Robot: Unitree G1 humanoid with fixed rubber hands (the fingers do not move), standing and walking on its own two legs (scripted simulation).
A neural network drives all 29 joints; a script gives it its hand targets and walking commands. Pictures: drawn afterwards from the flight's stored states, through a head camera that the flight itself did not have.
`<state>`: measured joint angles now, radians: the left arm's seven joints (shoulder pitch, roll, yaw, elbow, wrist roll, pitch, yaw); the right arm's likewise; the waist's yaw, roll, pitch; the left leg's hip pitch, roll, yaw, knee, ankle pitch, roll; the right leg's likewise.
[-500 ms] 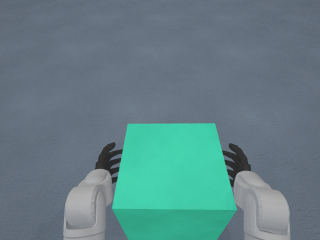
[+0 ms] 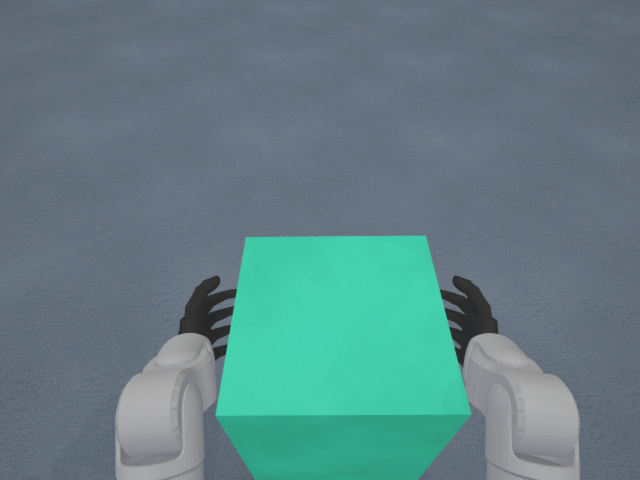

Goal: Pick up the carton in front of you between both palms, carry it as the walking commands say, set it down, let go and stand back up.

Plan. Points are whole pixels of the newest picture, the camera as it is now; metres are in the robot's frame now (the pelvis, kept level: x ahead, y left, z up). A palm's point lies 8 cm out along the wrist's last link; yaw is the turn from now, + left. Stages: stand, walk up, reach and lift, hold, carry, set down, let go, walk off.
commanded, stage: carry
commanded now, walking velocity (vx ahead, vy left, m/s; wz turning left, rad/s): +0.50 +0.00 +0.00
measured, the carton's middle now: (335, 364) +0.27 +0.00 +0.01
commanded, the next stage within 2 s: none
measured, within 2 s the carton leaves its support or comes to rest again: neither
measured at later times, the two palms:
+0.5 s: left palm (254, 163) +0.59 +0.13 +0.08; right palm (429, 162) +0.61 -0.17 +0.07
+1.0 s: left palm (251, 68) +0.92 +0.17 +0.08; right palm (385, 66) +0.93 -0.13 +0.09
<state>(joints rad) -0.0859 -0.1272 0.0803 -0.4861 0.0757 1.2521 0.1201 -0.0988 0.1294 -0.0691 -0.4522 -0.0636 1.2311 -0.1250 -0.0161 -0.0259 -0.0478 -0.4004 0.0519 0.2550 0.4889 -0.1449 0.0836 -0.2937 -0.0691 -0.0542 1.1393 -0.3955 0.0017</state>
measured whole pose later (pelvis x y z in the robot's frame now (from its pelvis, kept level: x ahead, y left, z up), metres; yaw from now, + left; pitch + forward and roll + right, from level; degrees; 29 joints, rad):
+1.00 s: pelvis +0.67 +0.01 -0.01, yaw +1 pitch +3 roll +1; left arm -0.08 -0.13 0.09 -0.53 0.07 1.24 0.11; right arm -0.10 0.13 -0.06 -0.49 -0.07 1.22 -0.12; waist -0.01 -0.04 -0.04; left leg -0.46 0.05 0.26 0.51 -0.11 0.10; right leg -0.14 -0.07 -0.09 0.91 -0.49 0.04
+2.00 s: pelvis +0.84 -0.01 +0.00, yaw +3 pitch +3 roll +0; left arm -0.08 -0.13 0.07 -0.44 0.07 1.24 0.11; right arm -0.09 0.13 -0.08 -0.44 -0.08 1.24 -0.12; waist 0.00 0.01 -0.12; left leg -0.19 0.09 0.18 0.50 -0.34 -0.02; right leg -0.27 -0.06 -0.18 0.51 -0.29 -0.01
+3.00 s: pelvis +0.80 -0.01 +0.00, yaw +3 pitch +3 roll +0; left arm -0.24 -0.15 0.18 0.15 0.23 0.72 0.01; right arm -0.24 0.15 -0.19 0.14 -0.23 0.72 -0.01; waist 0.00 0.00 -0.08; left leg -0.26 0.08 0.18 0.50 -0.28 -0.01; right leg -0.32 -0.07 -0.18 0.50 -0.21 -0.02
